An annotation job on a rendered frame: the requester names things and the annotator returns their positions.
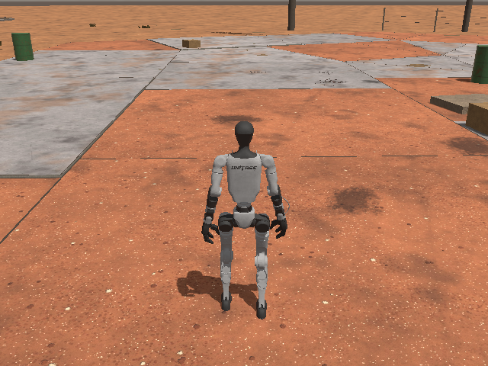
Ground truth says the left robot hand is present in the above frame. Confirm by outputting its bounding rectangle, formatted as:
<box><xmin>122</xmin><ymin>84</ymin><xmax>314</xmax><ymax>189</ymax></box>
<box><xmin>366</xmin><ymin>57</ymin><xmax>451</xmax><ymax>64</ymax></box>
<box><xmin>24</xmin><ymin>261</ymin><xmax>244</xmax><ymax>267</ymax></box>
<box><xmin>201</xmin><ymin>222</ymin><xmax>220</xmax><ymax>244</ymax></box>

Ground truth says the right robot hand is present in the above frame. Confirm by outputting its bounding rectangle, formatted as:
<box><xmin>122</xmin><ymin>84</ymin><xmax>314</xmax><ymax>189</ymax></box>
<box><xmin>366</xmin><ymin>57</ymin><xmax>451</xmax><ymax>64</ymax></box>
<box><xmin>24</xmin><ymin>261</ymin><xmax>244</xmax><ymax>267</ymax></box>
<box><xmin>270</xmin><ymin>218</ymin><xmax>287</xmax><ymax>239</ymax></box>

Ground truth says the humanoid robot head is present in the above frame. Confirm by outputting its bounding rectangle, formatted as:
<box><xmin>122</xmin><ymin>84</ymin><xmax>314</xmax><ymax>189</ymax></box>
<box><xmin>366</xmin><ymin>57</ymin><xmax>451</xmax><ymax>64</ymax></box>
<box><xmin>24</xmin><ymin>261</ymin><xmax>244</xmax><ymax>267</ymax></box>
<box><xmin>231</xmin><ymin>121</ymin><xmax>257</xmax><ymax>159</ymax></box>

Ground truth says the robot right forearm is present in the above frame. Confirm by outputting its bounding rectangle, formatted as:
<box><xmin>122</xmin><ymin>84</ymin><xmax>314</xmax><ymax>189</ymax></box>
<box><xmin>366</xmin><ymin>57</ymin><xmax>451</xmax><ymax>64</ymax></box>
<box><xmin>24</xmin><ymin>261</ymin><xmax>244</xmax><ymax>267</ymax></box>
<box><xmin>271</xmin><ymin>185</ymin><xmax>286</xmax><ymax>220</ymax></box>

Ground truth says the robot torso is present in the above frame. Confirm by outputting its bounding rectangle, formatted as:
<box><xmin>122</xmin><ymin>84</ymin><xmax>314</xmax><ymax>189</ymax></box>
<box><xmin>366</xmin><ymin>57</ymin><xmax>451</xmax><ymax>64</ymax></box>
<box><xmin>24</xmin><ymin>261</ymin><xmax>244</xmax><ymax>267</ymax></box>
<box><xmin>226</xmin><ymin>150</ymin><xmax>262</xmax><ymax>229</ymax></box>

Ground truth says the left robot upper arm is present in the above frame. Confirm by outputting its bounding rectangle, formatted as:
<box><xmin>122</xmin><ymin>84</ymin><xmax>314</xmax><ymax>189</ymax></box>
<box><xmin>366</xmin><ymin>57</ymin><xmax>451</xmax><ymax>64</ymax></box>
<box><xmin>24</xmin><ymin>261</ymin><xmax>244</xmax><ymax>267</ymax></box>
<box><xmin>210</xmin><ymin>154</ymin><xmax>228</xmax><ymax>197</ymax></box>

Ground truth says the robot left forearm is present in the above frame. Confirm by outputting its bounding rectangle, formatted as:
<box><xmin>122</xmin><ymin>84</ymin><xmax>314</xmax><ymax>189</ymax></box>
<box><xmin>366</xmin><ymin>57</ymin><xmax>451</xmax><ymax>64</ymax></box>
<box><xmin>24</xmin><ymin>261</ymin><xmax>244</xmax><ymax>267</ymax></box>
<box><xmin>203</xmin><ymin>186</ymin><xmax>218</xmax><ymax>224</ymax></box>

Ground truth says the right robot upper arm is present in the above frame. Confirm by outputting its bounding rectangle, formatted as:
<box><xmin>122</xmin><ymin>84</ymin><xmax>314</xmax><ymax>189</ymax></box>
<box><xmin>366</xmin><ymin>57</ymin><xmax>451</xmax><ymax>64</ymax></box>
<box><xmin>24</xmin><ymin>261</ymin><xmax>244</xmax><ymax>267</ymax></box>
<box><xmin>260</xmin><ymin>154</ymin><xmax>279</xmax><ymax>196</ymax></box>

